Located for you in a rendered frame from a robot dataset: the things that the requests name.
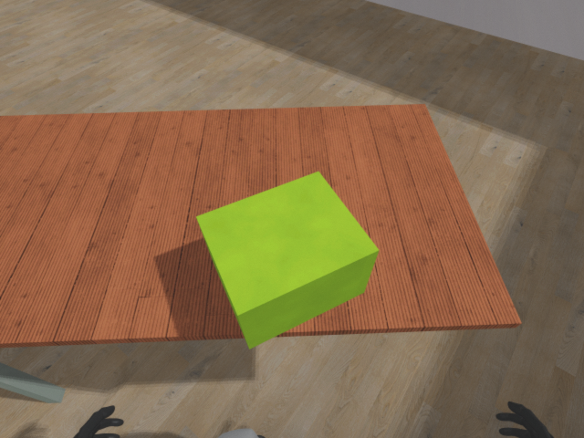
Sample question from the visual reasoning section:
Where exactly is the robot left hand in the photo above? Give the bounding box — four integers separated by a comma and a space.
73, 405, 124, 438

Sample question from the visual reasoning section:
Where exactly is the carton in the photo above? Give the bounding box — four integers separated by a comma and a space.
196, 172, 379, 349

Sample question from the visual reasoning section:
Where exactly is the table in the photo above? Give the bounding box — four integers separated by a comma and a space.
0, 104, 522, 403

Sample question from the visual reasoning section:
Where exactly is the robot right hand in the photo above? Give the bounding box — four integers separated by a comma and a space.
496, 401, 554, 438

